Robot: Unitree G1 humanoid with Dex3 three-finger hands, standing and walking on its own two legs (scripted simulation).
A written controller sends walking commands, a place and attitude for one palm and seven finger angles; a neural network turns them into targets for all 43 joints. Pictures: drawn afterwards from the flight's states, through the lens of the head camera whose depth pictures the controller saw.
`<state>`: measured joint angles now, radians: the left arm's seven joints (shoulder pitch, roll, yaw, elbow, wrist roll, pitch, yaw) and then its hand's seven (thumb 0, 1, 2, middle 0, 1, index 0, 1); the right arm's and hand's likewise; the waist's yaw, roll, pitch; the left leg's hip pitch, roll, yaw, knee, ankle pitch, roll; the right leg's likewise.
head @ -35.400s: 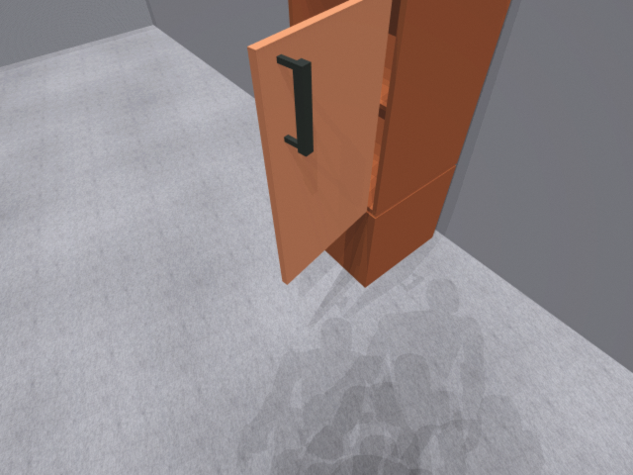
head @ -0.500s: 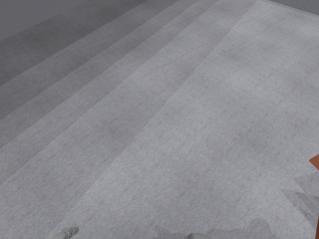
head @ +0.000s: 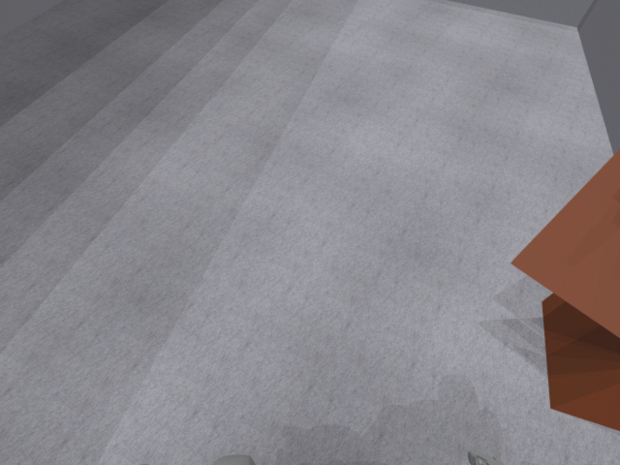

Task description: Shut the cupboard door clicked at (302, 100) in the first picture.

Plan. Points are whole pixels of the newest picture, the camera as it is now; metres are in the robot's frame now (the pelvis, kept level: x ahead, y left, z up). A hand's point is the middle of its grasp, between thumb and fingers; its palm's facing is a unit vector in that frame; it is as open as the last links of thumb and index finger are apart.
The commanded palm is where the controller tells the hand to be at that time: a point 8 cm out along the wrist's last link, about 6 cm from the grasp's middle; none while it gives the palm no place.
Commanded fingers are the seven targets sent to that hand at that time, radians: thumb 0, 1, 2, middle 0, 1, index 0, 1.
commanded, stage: turn to face it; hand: left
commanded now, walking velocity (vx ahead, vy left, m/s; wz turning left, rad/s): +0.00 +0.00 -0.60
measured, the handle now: out of the picture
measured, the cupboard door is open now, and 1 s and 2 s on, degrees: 63 63 63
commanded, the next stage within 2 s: take the last steps up to it in 1.08 s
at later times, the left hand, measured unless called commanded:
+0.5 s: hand (223, 440) +0.16 +0.13 -0.14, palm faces -0.29 -0.92 -0.27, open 7.4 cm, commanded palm none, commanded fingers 0.00 0.90 0.90 -0.20 -0.30 -0.20 -0.30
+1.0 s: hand (252, 386) +0.24 +0.10 -0.15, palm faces -0.50 -0.83 -0.24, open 7.4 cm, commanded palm none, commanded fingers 0.00 0.90 0.90 -0.20 -0.30 -0.20 -0.30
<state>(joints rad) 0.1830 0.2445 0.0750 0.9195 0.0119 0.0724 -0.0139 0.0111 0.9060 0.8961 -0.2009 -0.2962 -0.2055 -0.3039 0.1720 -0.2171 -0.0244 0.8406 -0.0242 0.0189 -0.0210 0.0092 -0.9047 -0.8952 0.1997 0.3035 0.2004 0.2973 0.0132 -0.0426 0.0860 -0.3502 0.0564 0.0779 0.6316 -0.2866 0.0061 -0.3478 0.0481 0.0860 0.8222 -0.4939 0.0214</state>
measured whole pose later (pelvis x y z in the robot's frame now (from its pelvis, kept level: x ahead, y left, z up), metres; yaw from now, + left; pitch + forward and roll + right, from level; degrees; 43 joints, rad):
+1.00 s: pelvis +0.04 -0.03 +0.01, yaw -33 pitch +1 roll -1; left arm 0.14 0.26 0.08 0.92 0.02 0.08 -0.03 0.01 0.91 0.90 -0.20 -0.30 -0.20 -0.30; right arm 0.23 -0.22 -0.03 0.89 -0.03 0.03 -0.02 0.01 -0.90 -0.89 0.20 0.30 0.20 0.30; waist -0.01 0.02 0.09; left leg -0.26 0.13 0.14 0.53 -0.27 -0.03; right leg -0.34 -0.01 -0.05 0.81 -0.46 0.04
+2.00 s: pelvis +0.14 -0.28 +0.01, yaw -47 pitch +0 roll -1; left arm 0.12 0.17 0.04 1.03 0.02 -0.03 0.00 0.01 0.91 0.90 -0.20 -0.30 -0.20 -0.30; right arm 0.30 -0.21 -0.06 1.05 -0.02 0.02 -0.02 0.01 -0.91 -0.90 0.20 0.30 0.20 0.30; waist -0.06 0.03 0.10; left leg -0.42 0.13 0.05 1.16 -0.46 -0.03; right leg -0.30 0.00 -0.12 0.52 -0.22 -0.05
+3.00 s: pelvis +0.18 -0.24 +0.01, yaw -49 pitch -3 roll -1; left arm 0.24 0.21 0.00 0.95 0.02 0.03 0.03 0.01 0.91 0.90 -0.20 -0.30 -0.20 -0.30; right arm 0.26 -0.18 0.00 0.94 -0.02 0.01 -0.01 0.01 -0.93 -0.90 0.20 0.30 0.20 0.30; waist 0.00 0.01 0.01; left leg -0.20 -0.05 0.07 0.52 -0.28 0.08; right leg -0.23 -0.05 0.01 0.52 -0.26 0.01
